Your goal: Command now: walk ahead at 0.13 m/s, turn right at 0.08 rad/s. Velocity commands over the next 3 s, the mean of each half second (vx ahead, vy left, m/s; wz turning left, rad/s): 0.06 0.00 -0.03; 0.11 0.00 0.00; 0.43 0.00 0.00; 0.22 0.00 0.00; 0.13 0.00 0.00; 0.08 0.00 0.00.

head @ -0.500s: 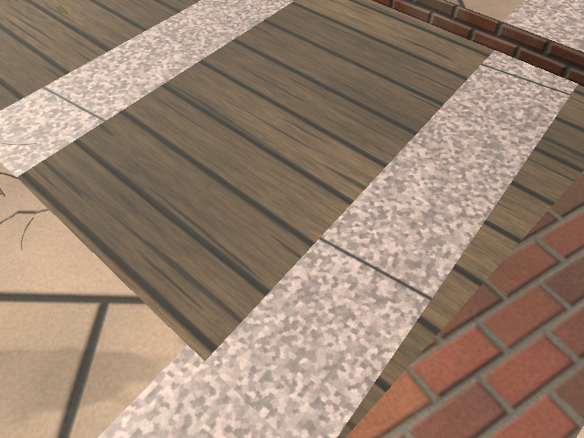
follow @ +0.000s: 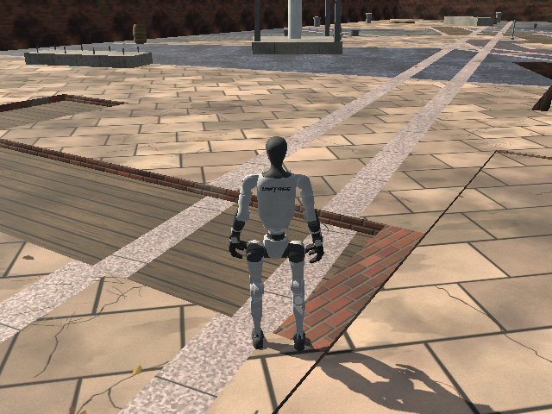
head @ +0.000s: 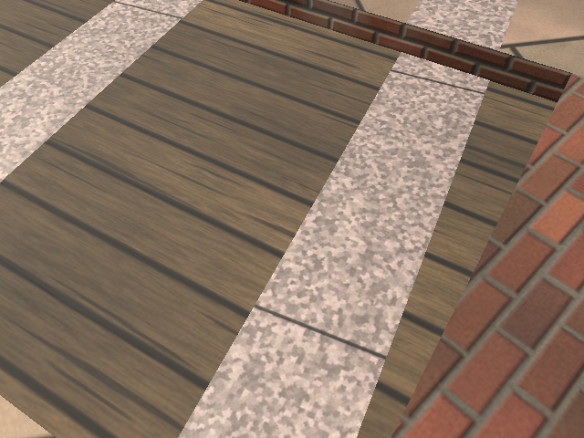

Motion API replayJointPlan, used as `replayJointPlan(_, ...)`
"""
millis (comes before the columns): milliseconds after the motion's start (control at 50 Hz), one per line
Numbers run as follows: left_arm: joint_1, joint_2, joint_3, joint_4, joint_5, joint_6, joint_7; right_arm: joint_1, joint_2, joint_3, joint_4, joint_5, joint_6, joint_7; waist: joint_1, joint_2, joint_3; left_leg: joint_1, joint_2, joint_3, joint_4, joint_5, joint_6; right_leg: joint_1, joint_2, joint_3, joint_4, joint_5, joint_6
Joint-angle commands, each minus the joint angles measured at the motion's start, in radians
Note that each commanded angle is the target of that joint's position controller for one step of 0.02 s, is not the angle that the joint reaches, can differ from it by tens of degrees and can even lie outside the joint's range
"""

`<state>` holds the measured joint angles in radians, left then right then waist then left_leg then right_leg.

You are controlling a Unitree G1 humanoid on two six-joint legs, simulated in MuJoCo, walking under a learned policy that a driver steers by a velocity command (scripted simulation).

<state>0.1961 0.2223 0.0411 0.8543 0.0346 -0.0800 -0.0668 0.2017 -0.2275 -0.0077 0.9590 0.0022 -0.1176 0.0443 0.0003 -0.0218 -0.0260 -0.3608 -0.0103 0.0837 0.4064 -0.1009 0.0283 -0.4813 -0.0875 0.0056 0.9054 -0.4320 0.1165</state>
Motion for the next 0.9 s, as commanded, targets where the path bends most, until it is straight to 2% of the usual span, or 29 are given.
replayJointPlan(20,0.297,0.035,0.008,0.068,-0.029,0.014,-0.037,-0.224,-0.139,-0.031,-0.092,0.006,-0.022,0.060,0.143,0.072,-0.047,-0.220,0.110,-0.071,0.003,0.206,0.117,0.392,0.051,-0.092,-0.269,0.325,0.004)
replayJointPlan(40,0.306,0.077,0.020,0.052,-0.009,0.005,-0.027,-0.167,-0.119,-0.028,-0.067,0.010,-0.016,0.080,0.144,0.055,-0.051,-0.228,0.129,-0.111,0.034,0.106,0.102,0.404,0.028,-0.071,-0.262,0.406,-0.049)
replayJointPlan(60,0.249,0.124,0.030,0.007,-0.016,-0.009,-0.017,-0.111,-0.084,-0.023,-0.051,0.021,-0.009,0.086,0.108,0.023,-0.043,-0.163,0.127,-0.126,0.053,-0.006,0.081,0.340,-0.011,-0.038,-0.346,0.487,-0.109)
replayJointPlan(80,0.105,0.197,0.038,-0.053,-0.036,-0.029,-0.013,0.016,-0.075,-0.038,-0.043,0.022,-0.008,0.067,-0.020,-0.071,-0.047,-0.036,0.071,-0.060,0.078,-0.121,0.034,0.231,-0.097,0.064,-0.443,0.607,-0.235)
replayJointPlan(100,-0.009,0.181,0.036,-0.064,-0.036,-0.024,-0.025,0.037,-0.088,-0.046,-0.049,0.018,-0.005,0.026,-0.069,-0.116,-0.060,0.051,0.016,0.004,0.115,-0.129,-0.004,0.161,-0.119,0.111,-0.476,0.429,-0.277)
replayJointPlan(120,-0.041,0.155,0.036,-0.073,-0.040,-0.017,-0.025,-0.014,-0.115,-0.053,-0.061,0.011,0.003,0.006,-0.051,-0.069,-0.064,0.097,0.018,-0.003,0.127,-0.107,-0.001,0.136,-0.080,0.078,-0.474,0.305,-0.233)
replayJointPlan(140,-0.056,0.141,0.035,-0.079,-0.044,-0.012,-0.020,-0.025,-0.110,-0.055,-0.072,0.009,0.007,-0.003,-0.049,-0.053,-0.067,0.110,0.031,-0.019,0.118,-0.045,0.007,0.154,-0.049,0.051,-0.448,0.292,-0.196)
replayJointPlan(160,0.013,0.068,0.015,-0.043,-0.020,0.017,0.052,0.021,-0.051,-0.026,-0.042,-0.047,0.050,-0.018,-0.028,-0.101,-0.094,0.129,0.058,-0.033,0.150,0.084,-0.004,0.236,-0.064,0.065,-0.476,0.480,-0.167)
replayJointPlan(180,0.042,0.071,0.010,-0.021,-0.023,0.031,0.086,0.037,-0.044,-0.027,-0.043,-0.042,0.072,-0.026,-0.032,-0.101,-0.070,0.131,0.071,-0.037,0.134,0.110,-0.012,0.260,-0.060,0.052,-0.458,0.574,-0.149)
replayJointPlan(200,0.047,0.085,0.014,-0.011,-0.029,0.040,0.103,0.034,-0.054,-0.027,-0.046,-0.032,0.081,-0.034,-0.030,-0.070,-0.062,0.128,0.084,-0.043,0.118,0.152,-0.022,0.298,-0.052,0.034,-0.437,0.648,-0.139)
replayJointPlan(240,0.056,0.096,0.019,-0.002,-0.037,0.055,0.114,0.033,-0.077,-0.027,-0.042,-0.012,0.092,-0.047,-0.014,0.002,-0.070,0.153,0.097,-0.054,0.104,0.240,-0.024,0.350,-0.040,0.014,-0.419,0.706,-0.142)
replayJointPlan(280,0.062,0.092,0.019,0.016,-0.041,0.070,0.116,0.027,-0.087,-0.027,-0.038,-0.009,0.101,-0.052,-0.004,0.025,-0.063,0.176,0.109,-0.067,0.088,0.283,-0.015,0.369,-0.029,0.002,-0.427,0.652,-0.138)
replayJointPlan(380,0.052,0.086,0.020,0.069,-0.035,0.091,0.114,0.022,-0.094,-0.028,-0.029,-0.009,0.122,-0.061,0.000,0.045,-0.001,0.196,0.114,-0.086,0.040,0.283,-0.002,0.367,-0.012,-0.011,-0.475,0.523,-0.126)
replayJointPlan(740,0.063,0.056,-0.005,0.241,-0.030,0.097,0.114,0.053,-0.088,-0.024,0.011,-0.010,0.129,-0.070,-0.010,0.023,0.069,0.220,0.106,-0.112,-0.102,0.072,0.008,0.375,-0.017,-0.010,-0.633,0.337,-0.117)
replayJointPlan(760,0.084,0.049,-0.008,0.256,-0.028,0.097,0.112,0.071,-0.083,-0.022,0.022,-0.010,0.130,-0.069,-0.009,0.022,0.045,0.229,0.093,-0.107,-0.115,-0.041,0.011,0.386,-0.007,-0.017,-0.643,0.238,-0.119)
replayJointPlan(780,0.100,0.056,-0.003,0.265,-0.026,0.099,0.110,0.076,-0.094,-0.027,0.026,-0.011,0.134,-0.067,-0.007,0.023,0.055,0.215,0.068,-0.096,-0.106,-0.196,0.021,0.376,0.017,-0.034,-0.628,0.093,-0.128)
replayJointPlan(800,0.109,0.063,0.001,0.265,-0.023,0.103,0.108,0.078,-0.109,-0.034,0.025,-0.016,0.140,-0.064,-0.002,0.024,0.078,0.182,0.050,-0.091,-0.097,-0.369,0.034,0.344,0.031,-0.038,-0.616,-0.053,-0.143)
replayJointPlan(820,0.108,0.071,0.005,0.261,-0.020,0.108,0.104,0.074,-0.113,-0.038,0.020,-0.021,0.145,-0.059,0.001,0.014,0.127,0.130,0.042,-0.095,-0.097,-0.493,0.043,0.297,0.030,-0.023,-0.621,-0.176,-0.156)
replayJointPlan(840,0.104,0.159,0.036,0.205,0.039,0.069,0.051,0.138,-0.174,-0.083,0.033,-0.036,0.086,0.002,-0.009,0.019,0.330,0.049,0.078,-0.106,-0.129,-0.681,0.081,0.149,0.002,-0.022,-0.647,-0.317,-0.195)
replayJointPlan(860,0.110,0.130,0.038,0.211,0.035,0.046,0.035,0.134,-0.156,-0.088,0.041,-0.038,0.051,0.022,-0.001,0.010,0.246,0.096,0.085,-0.108,-0.118,-0.667,0.083,0.178,-0.013,0.000,-0.648,-0.311,-0.211)
replayJointPlan(880,0.111,0.069,0.029,0.198,0.023,0.032,0.035,0.135,-0.107,-0.091,0.049,-0.028,0.030,0.024,-0.004,0.042,0.219,0.105,0.111,-0.149,-0.133,-0.644,0.095,0.204,-0.013,-0.014,-0.637,-0.248,-0.205)
replayJointPlan(900,0.107,0.034,0.025,0.192,0.016,0.023,0.044,0.135,-0.074,-0.089,0.053,-0.023,0.017,0.014,-0.011,0.046,0.179,0.152,0.131,-0.184,-0.145,-0.593,0.109,0.234,-0.009,-0.028,-0.617,-0.146,-0.198)
